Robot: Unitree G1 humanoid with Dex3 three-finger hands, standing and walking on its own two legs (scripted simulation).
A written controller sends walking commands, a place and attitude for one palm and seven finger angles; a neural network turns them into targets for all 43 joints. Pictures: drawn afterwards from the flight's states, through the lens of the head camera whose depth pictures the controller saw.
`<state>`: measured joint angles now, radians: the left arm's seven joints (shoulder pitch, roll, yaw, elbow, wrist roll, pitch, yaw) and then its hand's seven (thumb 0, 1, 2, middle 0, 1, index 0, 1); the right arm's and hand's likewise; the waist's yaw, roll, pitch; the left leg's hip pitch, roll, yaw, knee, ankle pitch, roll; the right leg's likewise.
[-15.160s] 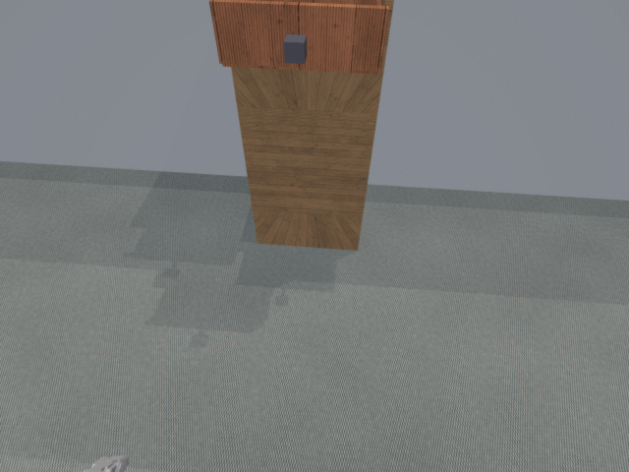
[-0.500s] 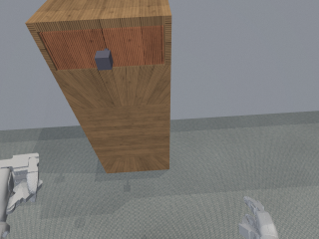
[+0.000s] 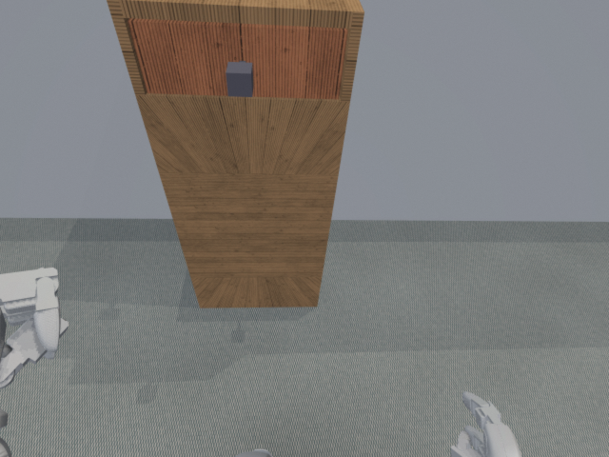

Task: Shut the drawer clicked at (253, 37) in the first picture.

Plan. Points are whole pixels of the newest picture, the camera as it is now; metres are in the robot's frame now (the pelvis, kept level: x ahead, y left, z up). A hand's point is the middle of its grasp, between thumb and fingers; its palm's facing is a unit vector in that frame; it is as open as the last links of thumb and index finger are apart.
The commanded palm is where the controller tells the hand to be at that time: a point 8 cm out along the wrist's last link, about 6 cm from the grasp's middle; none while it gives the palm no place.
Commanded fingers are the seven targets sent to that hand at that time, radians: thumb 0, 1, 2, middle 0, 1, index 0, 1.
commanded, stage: step back with the hand held close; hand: left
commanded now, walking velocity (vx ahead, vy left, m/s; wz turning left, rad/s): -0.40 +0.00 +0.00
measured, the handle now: (241, 74) +0.71 +0.16 +0.16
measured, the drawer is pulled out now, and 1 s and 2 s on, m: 0.00 0.00 0.00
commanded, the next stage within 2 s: stop stepping back and stand still in 0.24 s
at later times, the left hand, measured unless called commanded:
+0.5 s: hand out of the picture +0.08 +0.24 +0.18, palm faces +0.30 -0.85 -0.44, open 3.3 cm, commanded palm +0.00 +0.29 +0.19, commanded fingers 0.00 0.90 0.90 -1.40 -1.60 -1.40 -1.60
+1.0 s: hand out of the picture -0.02 +0.23 +0.19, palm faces +0.28 -0.80 -0.54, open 3.2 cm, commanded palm -0.06 +0.29 +0.19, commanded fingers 0.00 0.90 0.90 -1.40 -1.60 -1.40 -1.60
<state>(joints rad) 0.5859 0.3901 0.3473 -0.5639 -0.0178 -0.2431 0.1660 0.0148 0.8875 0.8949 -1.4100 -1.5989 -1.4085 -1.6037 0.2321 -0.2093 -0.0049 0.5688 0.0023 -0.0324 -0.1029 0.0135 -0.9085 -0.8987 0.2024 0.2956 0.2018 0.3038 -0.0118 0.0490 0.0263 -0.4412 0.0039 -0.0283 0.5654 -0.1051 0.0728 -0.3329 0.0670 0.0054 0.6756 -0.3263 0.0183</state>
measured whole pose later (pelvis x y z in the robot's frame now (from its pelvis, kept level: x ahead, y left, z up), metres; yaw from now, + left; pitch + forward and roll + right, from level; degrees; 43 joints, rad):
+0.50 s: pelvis -0.13 +0.01 -0.01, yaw +0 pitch -3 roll -4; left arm 0.54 0.46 0.39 -0.60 -0.08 -0.22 0.12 0.02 0.89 0.89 -1.41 -1.60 -1.41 -1.60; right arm 0.17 -0.19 -0.01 0.55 0.00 -0.06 -0.05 0.01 -0.91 -0.90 0.20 0.30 0.20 0.30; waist -0.06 0.03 0.05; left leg -0.55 0.01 0.02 0.50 -0.12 0.01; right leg -0.20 0.08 -0.05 0.64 -0.46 -0.05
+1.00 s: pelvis -0.21 +0.01 +0.00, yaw -3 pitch +0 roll -1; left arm 0.72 0.48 0.40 -0.66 -0.02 -0.24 0.16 0.01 0.89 0.89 -1.41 -1.60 -1.41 -1.60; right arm 0.30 -0.14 0.02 0.61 -0.01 -0.06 -0.05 0.01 -0.90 -0.90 0.21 0.30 0.21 0.30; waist -0.02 0.00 -0.05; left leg -0.40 0.05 -0.01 0.72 -0.40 0.01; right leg -0.27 0.02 -0.10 0.55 -0.37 -0.06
